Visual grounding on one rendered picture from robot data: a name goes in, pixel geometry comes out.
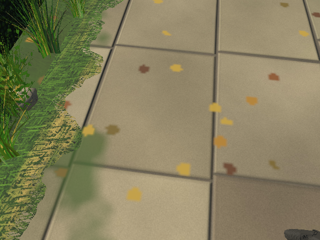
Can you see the right robot hand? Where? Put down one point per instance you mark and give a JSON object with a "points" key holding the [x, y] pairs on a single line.
{"points": [[301, 234]]}

